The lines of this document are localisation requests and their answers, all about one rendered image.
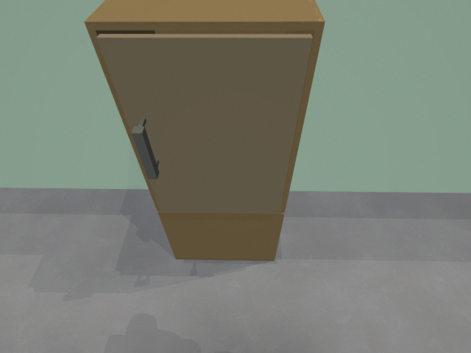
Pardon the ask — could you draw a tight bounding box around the cupboard door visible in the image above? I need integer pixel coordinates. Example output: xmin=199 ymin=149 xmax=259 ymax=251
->
xmin=96 ymin=34 xmax=313 ymax=213

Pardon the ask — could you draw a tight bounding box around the handle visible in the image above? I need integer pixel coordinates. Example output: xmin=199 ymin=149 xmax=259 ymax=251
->
xmin=131 ymin=118 xmax=159 ymax=179

